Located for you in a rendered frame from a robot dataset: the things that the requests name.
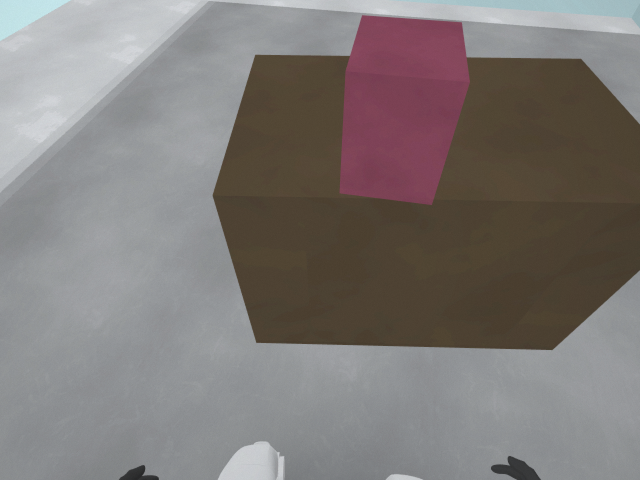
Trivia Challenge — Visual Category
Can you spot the right robot hand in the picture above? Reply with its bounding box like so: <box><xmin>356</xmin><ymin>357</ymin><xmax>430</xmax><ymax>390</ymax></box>
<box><xmin>491</xmin><ymin>456</ymin><xmax>541</xmax><ymax>480</ymax></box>

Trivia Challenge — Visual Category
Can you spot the carton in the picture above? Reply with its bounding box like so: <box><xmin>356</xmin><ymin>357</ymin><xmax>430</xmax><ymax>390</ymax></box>
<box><xmin>340</xmin><ymin>15</ymin><xmax>470</xmax><ymax>205</ymax></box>

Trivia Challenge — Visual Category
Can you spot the robot left thigh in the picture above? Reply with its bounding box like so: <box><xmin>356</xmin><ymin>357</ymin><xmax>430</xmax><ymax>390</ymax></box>
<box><xmin>218</xmin><ymin>444</ymin><xmax>285</xmax><ymax>480</ymax></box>

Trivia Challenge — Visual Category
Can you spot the pedestal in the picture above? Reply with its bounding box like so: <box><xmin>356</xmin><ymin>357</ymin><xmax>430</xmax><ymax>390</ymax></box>
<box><xmin>213</xmin><ymin>55</ymin><xmax>640</xmax><ymax>350</ymax></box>

